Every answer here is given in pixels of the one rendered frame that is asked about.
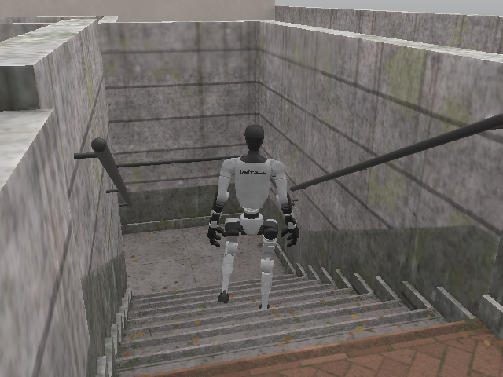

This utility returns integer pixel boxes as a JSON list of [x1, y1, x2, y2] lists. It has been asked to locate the left robot hand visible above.
[[207, 226, 226, 247]]

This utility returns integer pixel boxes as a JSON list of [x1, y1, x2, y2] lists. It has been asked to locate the right robot upper arm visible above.
[[270, 159, 288, 204]]

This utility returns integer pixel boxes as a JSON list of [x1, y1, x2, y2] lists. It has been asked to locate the robot torso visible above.
[[234, 155, 271, 236]]

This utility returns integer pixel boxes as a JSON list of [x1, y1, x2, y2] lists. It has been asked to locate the left robot upper arm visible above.
[[217, 158, 237, 202]]

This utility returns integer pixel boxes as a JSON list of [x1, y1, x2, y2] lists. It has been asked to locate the robot head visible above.
[[240, 125, 267, 163]]

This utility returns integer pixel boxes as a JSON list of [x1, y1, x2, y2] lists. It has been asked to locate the left robot forearm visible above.
[[209, 190, 225, 228]]

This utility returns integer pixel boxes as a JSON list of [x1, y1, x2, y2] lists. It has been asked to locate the right robot hand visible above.
[[281, 226, 299, 247]]

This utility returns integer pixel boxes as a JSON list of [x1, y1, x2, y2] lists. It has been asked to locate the right robot forearm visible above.
[[281, 193, 296, 229]]

